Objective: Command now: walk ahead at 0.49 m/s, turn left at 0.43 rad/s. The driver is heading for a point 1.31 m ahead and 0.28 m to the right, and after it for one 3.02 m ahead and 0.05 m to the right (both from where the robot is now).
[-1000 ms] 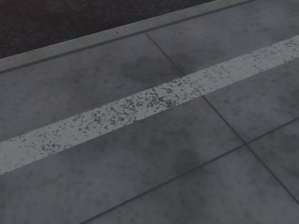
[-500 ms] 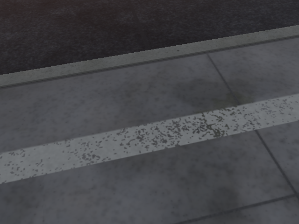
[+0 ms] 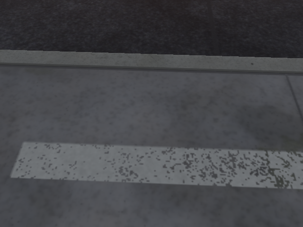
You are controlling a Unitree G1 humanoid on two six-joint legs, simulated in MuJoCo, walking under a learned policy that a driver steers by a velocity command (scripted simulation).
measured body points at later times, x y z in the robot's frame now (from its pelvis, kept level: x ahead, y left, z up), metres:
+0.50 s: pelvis +0.29 -0.07 +0.00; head +0.32 -0.08 +0.45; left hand +0.44 +0.19 -0.10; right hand +0.35 -0.34 -0.13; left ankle +0.15 +0.06 -0.64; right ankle +0.37 -0.15 -0.73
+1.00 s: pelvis +0.53 -0.05 +0.00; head +0.57 -0.05 +0.45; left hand +0.66 +0.22 -0.12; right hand +0.69 -0.34 -0.07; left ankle +0.64 +0.04 -0.73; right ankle +0.40 -0.15 -0.65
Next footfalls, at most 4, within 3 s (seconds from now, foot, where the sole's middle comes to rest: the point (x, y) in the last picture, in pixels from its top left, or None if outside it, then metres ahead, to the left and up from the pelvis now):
0.38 right None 0.41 -0.15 -0.77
0.90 left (151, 181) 0.68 0.04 -0.77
1.36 right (208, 199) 0.59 -0.22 -0.77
1.76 left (159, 187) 0.65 0.00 -0.77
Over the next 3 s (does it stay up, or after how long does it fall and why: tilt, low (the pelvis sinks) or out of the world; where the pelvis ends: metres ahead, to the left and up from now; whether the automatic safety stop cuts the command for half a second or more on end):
stays up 0.80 -0.04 0.00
